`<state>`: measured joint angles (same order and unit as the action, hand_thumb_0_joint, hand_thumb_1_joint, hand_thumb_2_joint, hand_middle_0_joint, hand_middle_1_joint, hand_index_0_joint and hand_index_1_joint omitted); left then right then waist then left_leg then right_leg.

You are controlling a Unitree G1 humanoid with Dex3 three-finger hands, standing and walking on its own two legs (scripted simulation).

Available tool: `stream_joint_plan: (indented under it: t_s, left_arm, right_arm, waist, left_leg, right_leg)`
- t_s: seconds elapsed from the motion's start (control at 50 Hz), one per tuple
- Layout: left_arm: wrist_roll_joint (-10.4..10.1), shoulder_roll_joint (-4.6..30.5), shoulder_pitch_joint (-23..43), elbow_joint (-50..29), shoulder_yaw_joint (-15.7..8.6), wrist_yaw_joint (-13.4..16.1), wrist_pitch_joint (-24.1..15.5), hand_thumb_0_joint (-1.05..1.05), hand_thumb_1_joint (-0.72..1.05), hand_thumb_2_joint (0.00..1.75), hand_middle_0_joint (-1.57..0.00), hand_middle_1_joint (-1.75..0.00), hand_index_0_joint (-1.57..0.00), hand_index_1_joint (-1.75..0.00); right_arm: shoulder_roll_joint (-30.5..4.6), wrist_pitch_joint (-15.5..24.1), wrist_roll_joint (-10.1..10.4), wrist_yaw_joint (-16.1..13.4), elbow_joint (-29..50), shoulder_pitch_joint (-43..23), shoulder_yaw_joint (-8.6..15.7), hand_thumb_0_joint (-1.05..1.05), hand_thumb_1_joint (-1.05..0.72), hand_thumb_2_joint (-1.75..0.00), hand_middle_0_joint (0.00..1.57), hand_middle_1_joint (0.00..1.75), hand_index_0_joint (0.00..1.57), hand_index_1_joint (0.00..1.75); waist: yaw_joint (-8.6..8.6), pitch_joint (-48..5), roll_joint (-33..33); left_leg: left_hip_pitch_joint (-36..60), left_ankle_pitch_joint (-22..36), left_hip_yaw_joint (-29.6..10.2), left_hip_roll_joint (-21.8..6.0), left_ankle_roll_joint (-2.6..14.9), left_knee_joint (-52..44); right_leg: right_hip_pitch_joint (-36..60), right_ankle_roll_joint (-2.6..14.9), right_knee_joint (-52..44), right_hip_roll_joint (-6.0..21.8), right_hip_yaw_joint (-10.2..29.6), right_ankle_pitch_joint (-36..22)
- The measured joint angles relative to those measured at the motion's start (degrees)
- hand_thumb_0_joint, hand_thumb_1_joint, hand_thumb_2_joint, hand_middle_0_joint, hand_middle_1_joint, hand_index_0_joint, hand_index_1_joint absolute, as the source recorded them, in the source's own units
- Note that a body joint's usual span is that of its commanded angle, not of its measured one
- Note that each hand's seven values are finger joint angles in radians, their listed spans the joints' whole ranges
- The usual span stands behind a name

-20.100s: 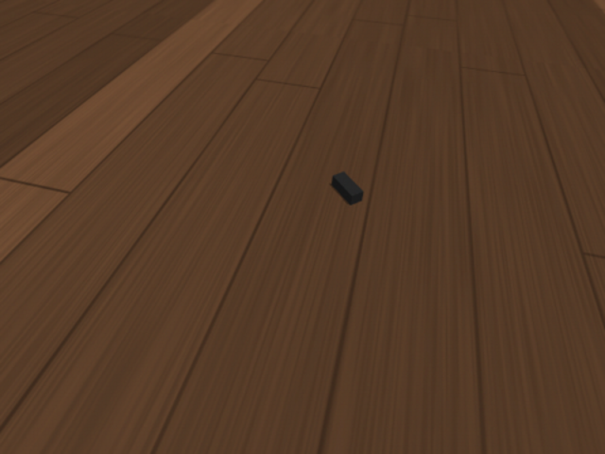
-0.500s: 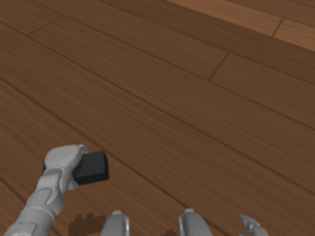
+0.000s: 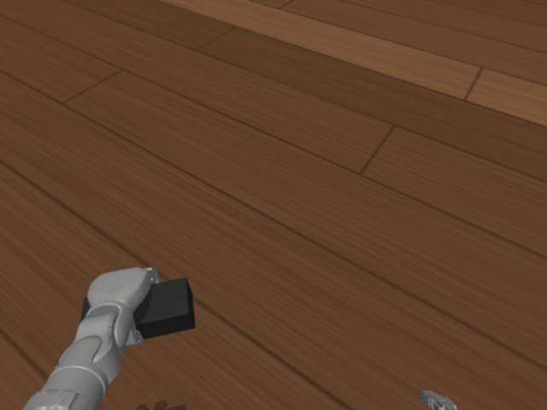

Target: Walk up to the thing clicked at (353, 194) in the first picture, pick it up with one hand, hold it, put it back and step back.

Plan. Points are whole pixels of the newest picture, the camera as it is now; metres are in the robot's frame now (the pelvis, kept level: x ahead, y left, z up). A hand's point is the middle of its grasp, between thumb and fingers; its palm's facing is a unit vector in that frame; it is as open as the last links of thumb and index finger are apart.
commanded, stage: hold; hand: left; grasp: from above
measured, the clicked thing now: (141, 313) +0.32 +0.22 -0.10
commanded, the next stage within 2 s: crouch in 1.84 s
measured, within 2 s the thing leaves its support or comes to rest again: neither
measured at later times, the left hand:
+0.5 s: hand (129, 299) +0.32 +0.22 -0.04, palm faces -0.44 -0.08 -0.89, open 10.0 cm
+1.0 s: hand (125, 305) +0.30 +0.21 -0.02, palm faces -0.44 -0.08 -0.89, open 10.0 cm
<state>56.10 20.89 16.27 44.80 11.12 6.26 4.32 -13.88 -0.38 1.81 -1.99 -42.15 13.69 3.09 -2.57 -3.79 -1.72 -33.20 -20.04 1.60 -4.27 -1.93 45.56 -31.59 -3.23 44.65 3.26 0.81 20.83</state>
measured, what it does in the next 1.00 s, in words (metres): stands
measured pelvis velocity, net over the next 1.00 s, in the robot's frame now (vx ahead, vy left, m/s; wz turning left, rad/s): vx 0.00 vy -0.01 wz -0.01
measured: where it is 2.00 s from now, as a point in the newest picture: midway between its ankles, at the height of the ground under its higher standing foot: outside the picture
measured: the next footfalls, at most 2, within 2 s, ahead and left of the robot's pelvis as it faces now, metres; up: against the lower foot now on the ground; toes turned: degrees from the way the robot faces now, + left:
none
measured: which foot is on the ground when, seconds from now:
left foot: down 0.00-1.00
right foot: down 0.00-1.00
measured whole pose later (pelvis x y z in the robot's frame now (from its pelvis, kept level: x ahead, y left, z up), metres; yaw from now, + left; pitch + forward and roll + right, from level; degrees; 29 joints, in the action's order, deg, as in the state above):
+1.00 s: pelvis +0.00 -0.01 +0.03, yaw -1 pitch +2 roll +0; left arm 56.9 21.0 13.8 37.1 12.0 -1.0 3.7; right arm -14.2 -4.5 2.9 -1.8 -39.3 11.4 2.8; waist 0.0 -1.3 -2.4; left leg -18.7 -14.0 3.0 -3.7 -2.1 31.2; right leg -18.5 -2.9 32.4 3.5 1.3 15.7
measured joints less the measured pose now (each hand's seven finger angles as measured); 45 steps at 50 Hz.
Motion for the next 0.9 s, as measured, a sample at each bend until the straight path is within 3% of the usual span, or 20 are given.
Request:
stream_joint_plan:
  t_s: [0.48, 0.9]
  left_arm:
    - [1.2, -0.2, -0.8, -3.1, 0.6, -3.6, -0.6, 0.02, -0.05, 0.65, -0.65, -0.72, -0.65, -0.69]
    - [0.8, 0.1, -2.5, -7.2, 1.0, -7.0, -0.7, 0.02, -0.05, 0.65, -0.65, -0.72, -0.65, -0.69]
  right_arm:
    - [-0.5, -2.5, 0.4, 0.6, 1.3, -1.0, 0.5, 0.01, -0.91, -0.89, 0.20, 0.30, 0.21, 0.30]
    - [-0.4, -4.1, 1.0, 0.3, 2.8, -1.9, -0.1, 0.01, -0.91, -0.90, 0.20, 0.30, 0.21, 0.30]
  waist:
    - [1.52, 0.9, -0.2]
    - [2.47, 2.2, -0.8]
  left_leg:
    - [9.5, 2.6, 0.9, 0.4, -0.12, -8.7]
    - [13.8, 5.4, 1.3, 0.5, -0.22, -13.5]
  right_leg:
    - [8.7, 0.10, -7.8, 0.2, 0.3, -2.2]
    - [12.5, 0.35, -11.5, 0.2, 0.4, -4.6]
